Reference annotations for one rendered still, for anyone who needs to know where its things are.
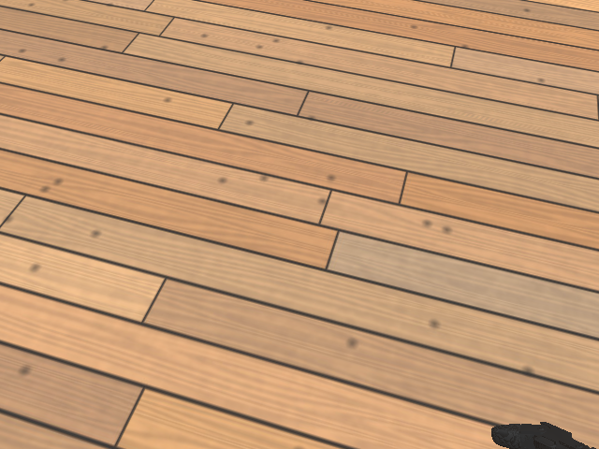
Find right robot hand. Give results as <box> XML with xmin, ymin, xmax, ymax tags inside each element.
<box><xmin>491</xmin><ymin>422</ymin><xmax>596</xmax><ymax>449</ymax></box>

